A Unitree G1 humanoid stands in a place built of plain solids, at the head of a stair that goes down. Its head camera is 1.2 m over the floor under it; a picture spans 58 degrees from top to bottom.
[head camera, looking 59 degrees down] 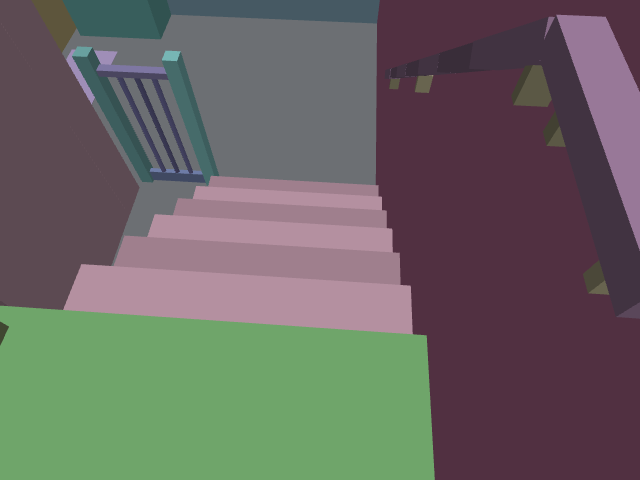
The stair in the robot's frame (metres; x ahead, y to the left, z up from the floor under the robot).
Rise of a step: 0.20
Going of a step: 0.25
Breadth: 1.20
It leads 4 degrees to the right of straight ahead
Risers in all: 7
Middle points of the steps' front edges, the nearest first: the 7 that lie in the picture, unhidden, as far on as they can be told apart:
0.45 0.29 0.00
0.70 0.28 -0.20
0.95 0.26 -0.41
1.20 0.24 -0.61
1.45 0.22 -0.81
1.70 0.20 -1.01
1.95 0.18 -1.22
